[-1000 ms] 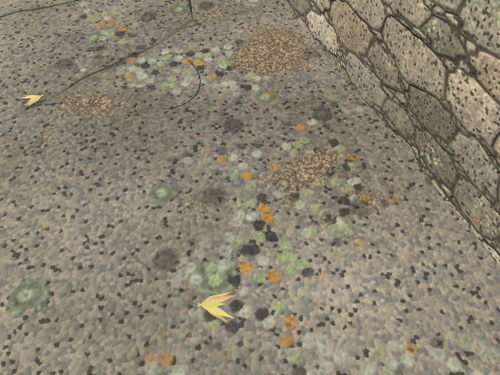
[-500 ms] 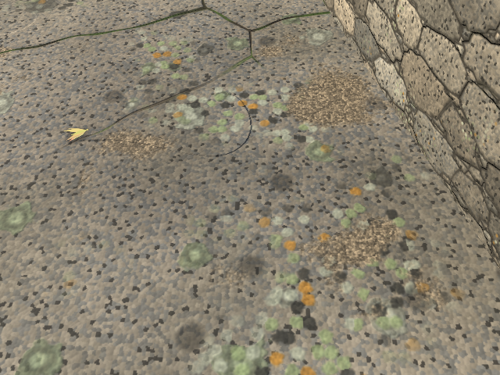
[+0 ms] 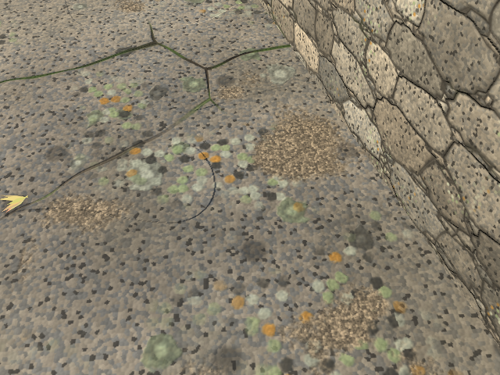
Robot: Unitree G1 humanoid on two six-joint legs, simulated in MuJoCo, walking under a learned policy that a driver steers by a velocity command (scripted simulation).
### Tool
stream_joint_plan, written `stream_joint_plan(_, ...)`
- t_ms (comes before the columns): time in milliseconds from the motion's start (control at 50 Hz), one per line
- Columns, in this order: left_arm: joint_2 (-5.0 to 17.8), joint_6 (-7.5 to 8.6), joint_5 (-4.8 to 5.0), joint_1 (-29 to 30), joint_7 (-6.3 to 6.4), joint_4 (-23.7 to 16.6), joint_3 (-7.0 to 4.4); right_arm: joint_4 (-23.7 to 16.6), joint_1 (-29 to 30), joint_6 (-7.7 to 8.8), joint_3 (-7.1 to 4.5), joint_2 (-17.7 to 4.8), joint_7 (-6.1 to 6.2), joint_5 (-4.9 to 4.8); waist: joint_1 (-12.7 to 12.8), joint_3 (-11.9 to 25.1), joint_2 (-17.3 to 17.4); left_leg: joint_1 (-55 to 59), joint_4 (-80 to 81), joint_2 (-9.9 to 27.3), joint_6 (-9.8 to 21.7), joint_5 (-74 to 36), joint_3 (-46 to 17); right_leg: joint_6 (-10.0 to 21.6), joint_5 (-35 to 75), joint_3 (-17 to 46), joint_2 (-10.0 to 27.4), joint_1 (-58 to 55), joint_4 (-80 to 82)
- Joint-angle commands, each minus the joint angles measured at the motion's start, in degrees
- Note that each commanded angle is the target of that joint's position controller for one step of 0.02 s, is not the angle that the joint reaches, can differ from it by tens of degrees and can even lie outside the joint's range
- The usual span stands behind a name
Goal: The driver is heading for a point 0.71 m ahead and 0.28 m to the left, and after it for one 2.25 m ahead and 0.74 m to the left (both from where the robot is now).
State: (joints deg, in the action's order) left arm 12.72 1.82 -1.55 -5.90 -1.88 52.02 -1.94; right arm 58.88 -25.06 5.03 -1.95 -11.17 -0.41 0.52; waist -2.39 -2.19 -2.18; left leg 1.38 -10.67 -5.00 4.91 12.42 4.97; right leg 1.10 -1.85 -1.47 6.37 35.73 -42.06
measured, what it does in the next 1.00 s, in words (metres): walks ahead, turning left: right foot, then left foot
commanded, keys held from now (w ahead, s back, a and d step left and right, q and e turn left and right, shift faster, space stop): w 0.12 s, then w+q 0.88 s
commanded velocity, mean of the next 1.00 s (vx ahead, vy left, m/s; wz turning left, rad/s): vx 0.50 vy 0.00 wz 0.39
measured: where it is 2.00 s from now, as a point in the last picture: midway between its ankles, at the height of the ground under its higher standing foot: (202, 297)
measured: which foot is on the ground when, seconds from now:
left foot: down 0.00-0.16, up 0.18-0.70, down 0.72-1.00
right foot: up 0.00-0.14, down 0.16-0.74, up 0.76-1.00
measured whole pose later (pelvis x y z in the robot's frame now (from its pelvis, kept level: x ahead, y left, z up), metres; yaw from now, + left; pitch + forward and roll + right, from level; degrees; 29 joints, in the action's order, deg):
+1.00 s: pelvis +0.52 +0.06 +0.00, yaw +27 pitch +1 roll +0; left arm 14.2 1.7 -2.5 -6.3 -0.8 46.1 -3.0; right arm 53.2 -19.9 2.7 -4.4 -14.9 -0.2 -0.1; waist -2.1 -3.0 -1.8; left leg -6.4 -17.8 -8.6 8.4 11.5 -2.1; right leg -3.1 -11.5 2.2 8.2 36.9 -56.5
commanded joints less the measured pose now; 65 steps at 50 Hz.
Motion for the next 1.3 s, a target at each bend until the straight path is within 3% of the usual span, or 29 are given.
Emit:
stream_joint_plan(20,2.3,0.80,0.20,7.3,0.08,-4.9,0.05,-1.1,-3.3,0.57,-1.30,-7.9,0.51,0.24,-0.7,-3.6,5.9,-1.3,3.2,15.7,6.2,-22.5,-7.0,0.5,2.3,-2.6,-2.2,-0.5,5.5)
stream_joint_plan(100,3.6,1.54,0.17,7.7,0.37,-6.0,-0.43,-0.1,-3.1,0.07,-1.58,-8.8,1.28,0.90,0.5,-3.6,6.3,4.9,-1.9,18.3,5.6,-33.0,-6.8,3.3,-4.4,-2.7,-3.9,-3.4,10.1)
stream_joint_plan(140,5.1,2.29,-0.02,-1.3,1.05,-3.3,-1.39,0.0,-1.5,-0.17,-1.71,-9.4,1.36,0.93,4.6,0.9,6.2,4.0,-13.3,17.2,4.2,-46.3,-5.9,5.4,-7.5,-3.8,-7.3,-16.1,13.7)
stream_joint_plan(160,6.8,3.01,-0.69,-11.5,1.67,0.0,-2.29,-0.3,-0.7,-0.28,-1.42,-8.8,1.19,0.60,8.9,6.4,4.1,-1.6,-24.8,14.6,3.0,-42.5,-4.3,7.0,-5.2,-2.7,-6.6,-29.8,16.5)
stream_joint_plan(180,12.2,3.51,-2.34,-21.0,2.53,1.4,-3.74,-2.8,-1.5,-0.07,-0.38,-5.5,0.73,-0.85,10.9,14.5,-3.0,-17.0,-43.1,10.3,1.2,-22.5,-2.0,10.8,-10.6,13.7,7.8,-47.2,17.7)
stream_joint_plan(200,16.0,2.88,-1.86,-21.8,2.08,1.5,-4.72,-2.7,-7.7,-0.32,-0.02,-2.3,0.78,-2.03,8.1,20.4,-12.5,-32.5,-59.7,0.9,0.1,19.3,-2.0,16.6,-11.5,36.7,20.8,-55.7,24.5)
stream_joint_plan(220,11.9,2.30,-0.02,-16.7,1.78,0.8,-3.99,-2.3,-2.5,-0.95,-1.76,-8.4,1.20,-0.51,7.2,14.0,-2.2,-35.6,-62.7,4.8,1.1,15.1,-8.5,14.4,-16.5,33.1,17.3,-48.6,26.0)
stream_joint_plan(240,8.1,2.46,0.32,-10.9,1.68,-0.2,-2.89,-3.4,1.1,-0.72,-1.81,-7.5,0.82,-0.39,5.3,6.1,-0.9,-35.9,-60.7,7.1,1.2,9.5,-8.7,12.3,-15.7,24.4,15.1,-39.6,28.4)
stream_joint_plan(260,5.4,2.87,0.19,-8.1,1.56,-0.4,-2.21,-3.3,2.4,-0.82,-1.65,-5.9,0.59,-0.30,3.9,2.6,-0.1,-34.1,-58.0,9.0,1.1,6.0,-8.4,10.1,-12.5,18.3,12.4,-33.8,30.9)
stream_joint_plan(300,3.2,3.59,0.50,-7.7,2.15,0.6,-1.50,-2.8,1.4,-2.35,-1.74,-4.5,-0.21,1.08,1.5,0.3,-2.1,-30.4,-55.3,10.4,0.0,3.4,-7.9,7.2,-6.8,9.6,8.9,-27.8,33.2)
stream_joint_plan(400,4.7,5.28,0.81,-12.7,2.52,2.5,-1.89,-5.7,8.2,-4.43,-1.99,-3.2,-1.45,1.09,1.0,-1.4,-1.3,-37.2,-52.4,11.4,-1.5,-4.1,-6.2,6.7,2.0,0.1,7.8,-28.7,35.2)
stream_joint_plan(580,5.7,4.65,0.51,-19.8,3.58,5.0,-1.78,-12.6,24.9,-4.07,-0.68,-2.4,-2.67,1.28,4.5,-4.5,-1.2,-37.9,-28.8,8.9,-0.1,-12.0,1.8,5.7,16.6,-10.5,8.1,-37.6,32.8)
stream_joint_plan(640,7.1,3.72,0.22,-19.7,4.12,5.2,-2.13,-13.2,24.0,-4.04,-1.14,-3.6,-2.63,1.49,2.9,-2.9,-2.6,-33.4,-26.0,5.6,2.9,-5.3,4.3,5.2,34.9,-13.2,9.2,-42.4,25.8)
stream_joint_plan(700,9.7,2.22,0.03,-18.1,4.14,4.3,-2.98,-10.2,12.3,-3.70,-2.80,-6.4,-1.88,1.64,-2.1,4.3,-3.8,-19.8,-23.2,0.0,7.2,2.8,5.4,5.2,46.7,-14.2,9.7,-42.3,5.1)
stream_joint_plan(720,10.0,1.92,0.28,-16.8,3.72,3.3,-3.08,-7.7,3.9,-3.19,-4.09,-8.9,-1.25,2.21,-6.4,8.5,-0.7,-7.4,-17.4,0.6,9.5,1.4,1.6,3.5,36.2,-14.9,8.6,-34.7,-9.3)
stream_joint_plan(740,5.1,2.09,0.86,-17.7,3.14,0.4,-2.06,-7.4,0.6,-3.11,-5.93,-15.3,-0.42,2.68,-5.7,13.8,8.9,8.3,-15.7,16.1,14.8,5.0,-20.1,1.0,-0.9,-14.6,3.1,-15.7,-29.1)
stream_joint_plan(760,5.3,2.77,1.15,-14.8,2.15,-3.8,-2.28,-8.8,2.1,-3.79,-6.54,-18.8,-0.51,1.22,-3.5,16.9,13.4,15.9,-5.9,25.4,22.2,3.0,-49.1,-1.2,-30.4,-3.8,-8.8,2.2,-42.9)
stream_joint_plan(780,7.1,3.43,0.59,-7.8,1.88,-5.0,-2.44,-8.3,3.6,-4.31,-6.08,-17.0,-0.09,0.36,-4.0,9.3,4.7,11.4,-4.2,23.8,19.5,1.7,-40.2,-0.5,-24.3,2.9,-4.0,8.6,-41.7)
stream_joint_plan(820,6.3,4.28,0.99,-8.9,1.92,-4.4,-2.23,-8.7,9.3,-3.79,-4.67,-11.5,0.41,0.02,1.1,0.9,-0.4,-2.4,-2.7,18.9,14.1,-9.8,-27.8,-0.4,-16.4,2.8,0.0,3.6,-31.2)
stream_joint_plan(880,5.4,1.24,-1.31,-11.1,1.56,-4.3,-2.13,-9.2,10.5,-2.00,-3.71,-9.6,0.68,-0.85,4.3,2.0,1.3,-9.1,-2.3,13.2,12.0,-21.8,-20.0,-2.9,-15.5,2.5,1.0,-3.8,-24.4)
stream_joint_plan(980,5.3,-0.29,-1.02,-1.1,1.05,-8.6,-1.84,-8.7,4.1,-1.46,-4.13,-12.0,0.39,-0.63,1.3,0.0,4.2,-8.6,-0.9,10.9,10.1,-22.0,-19.7,-5.0,-7.0,1.0,0.5,2.6,-13.3)
stream_joint_plan(1100,5.6,0.29,-0.51,9.9,0.45,-13.1,-0.97,-8.8,-1.9,-1.88,-4.08,-12.4,0.78,-0.16,-2.8,-0.5,5.8,-0.5,-3.7,11.0,8.8,-24.9,-22.5,-4.2,-0.2,1.5,-2.5,6.0,-0.1)
stream_joint_plan(1140,5.6,0.89,-0.17,11.9,0.58,-14.4,-0.60,-8.8,-2.7,-2.25,-4.09,-12.7,1.18,0.15,-3.2,-1.2,6.0,0.6,-7.6,10.7,7.8,-34.6,-22.2,-3.4,-0.4,0.8,-4.7,3.8,4.2)
stream_joint_plan(1180,6.4,1.64,0.13,9.2,1.07,-14.4,-0.57,-9.3,-1.6,-2.55,-4.24,-13.2,1.65,0.37,-1.7,0.1,7.2,-0.1,-12.3,9.9,5.0,-41.8,-22.4,-1.8,-1.3,1.4,-6.9,-3.7,9.1)
stream_joint_plan(1220,9.7,2.40,-0.07,-0.9,1.88,-11.3,-1.50,-10.6,2.4,-2.30,-4.61,-14.9,1.77,0.22,2.9,3.7,7.7,-2.8,-21.1,8.0,1.5,-49.3,-23.3,0.5,-2.1,2.0,-9.4,-17.8,14.3)
stream_joint_plan(1240,11.0,3.41,-0.39,-8.4,2.46,-9.8,-1.94,-11.4,4.7,-1.77,-4.61,-14.9,1.41,-0.68,7.4,7.0,6.1,-7.0,-31.2,5.3,0.0,-44.9,-22.3,1.9,6.7,3.2,-6.6,-28.7,19.5)
stream_joint_plan(1260,15.0,4.05,-1.40,-15.6,3.13,-9.4,-2.59,-13.9,3.8,-1.36,-3.39,-10.2,1.22,-1.87,8.5,15.4,-0.8,-16.0,-46.7,1.4,-1.6,-19.3,-18.8,4.2,23.6,13.6,7.7,-43.9,15.9)
stream_joint_plan(1280,18.2,3.01,-0.60,-13.6,2.66,-10.6,-3.09,-14.2,-7.0,-2.36,-3.15,-6.8,2.43,-4.12,3.3,26.1,-14.3,-28.2,-63.8,-7.4,-2.8,29.2,-12.6,13.6,47.6,32.9,25.6,-56.1,13.6)
stream_joint_plan(1300,13.4,1.64,1.09,-10.2,2.62,-11.6,-2.63,-11.6,-7.1,-3.72,-4.08,-13.3,3.07,-0.95,2.1,24.7,-5.1,-28.8,-67.1,-1.5,-2.5,22.1,-12.5,13.7,38.9,31.9,21.9,-48.1,14.8)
